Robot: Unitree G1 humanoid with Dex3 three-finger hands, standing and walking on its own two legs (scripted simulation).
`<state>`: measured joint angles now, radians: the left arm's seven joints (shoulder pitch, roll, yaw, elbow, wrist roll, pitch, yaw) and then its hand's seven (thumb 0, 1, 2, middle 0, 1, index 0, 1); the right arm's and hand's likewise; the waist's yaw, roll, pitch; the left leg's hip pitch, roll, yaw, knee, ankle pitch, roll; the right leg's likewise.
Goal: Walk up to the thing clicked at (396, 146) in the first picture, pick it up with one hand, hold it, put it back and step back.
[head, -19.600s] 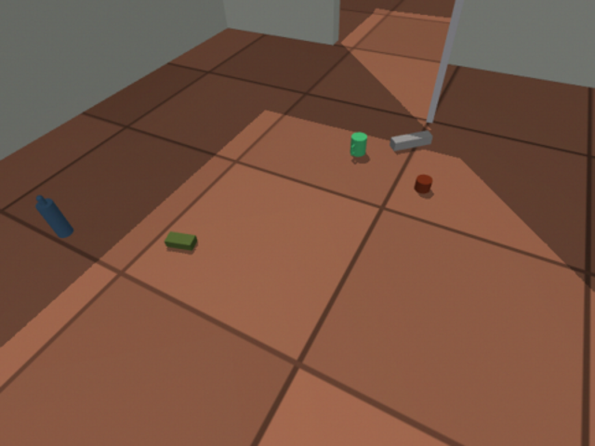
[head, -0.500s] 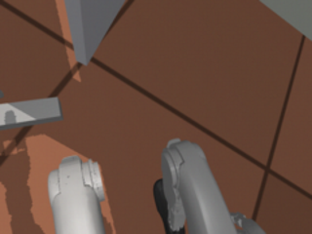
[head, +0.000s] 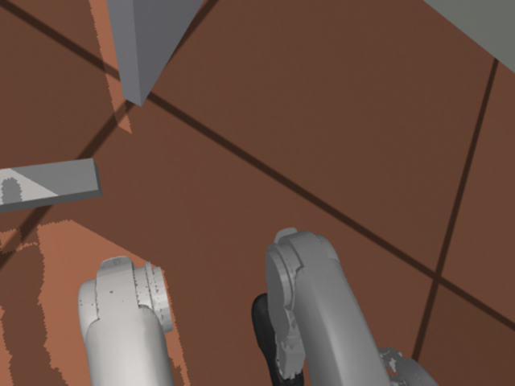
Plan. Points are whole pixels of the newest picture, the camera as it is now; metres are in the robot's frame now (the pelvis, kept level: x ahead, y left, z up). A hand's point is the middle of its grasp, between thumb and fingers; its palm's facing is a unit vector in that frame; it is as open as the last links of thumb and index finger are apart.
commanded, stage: rise first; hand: left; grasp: from above
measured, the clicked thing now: (27, 187) +0.46 +0.35 -0.29
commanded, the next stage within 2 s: approach in 0.28 s
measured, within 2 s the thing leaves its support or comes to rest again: neither
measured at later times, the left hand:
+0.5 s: hand out of the picture +0.41 +0.38 -0.18, palm faces -0.45 -0.10 -0.89, open 14.2 cm
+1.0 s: hand (6, 166) +0.46 +0.33 -0.16, palm faces -0.46 -0.08 -0.89, open 14.2 cm
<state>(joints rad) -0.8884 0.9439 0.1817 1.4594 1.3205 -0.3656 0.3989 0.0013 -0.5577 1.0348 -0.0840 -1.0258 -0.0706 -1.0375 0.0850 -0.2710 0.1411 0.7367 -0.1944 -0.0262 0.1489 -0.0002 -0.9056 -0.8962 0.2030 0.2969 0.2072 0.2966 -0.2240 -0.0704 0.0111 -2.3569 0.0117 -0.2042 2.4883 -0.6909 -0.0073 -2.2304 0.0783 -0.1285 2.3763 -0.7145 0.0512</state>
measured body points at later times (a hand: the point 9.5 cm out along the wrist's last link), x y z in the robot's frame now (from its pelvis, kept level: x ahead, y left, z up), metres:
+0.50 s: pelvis +0.00 +0.00 +0.00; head +0.23 +0.11 +0.36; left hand +0.43 +0.38 -0.13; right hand +0.08 -0.27 -0.09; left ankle +0.07 +0.13 -0.28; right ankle +0.10 -0.12 -0.28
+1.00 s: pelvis -0.01 -0.01 +0.01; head +0.24 +0.07 +0.38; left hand +0.48 +0.33 -0.11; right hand +0.05 -0.27 -0.09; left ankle +0.07 +0.13 -0.28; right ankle +0.10 -0.12 -0.28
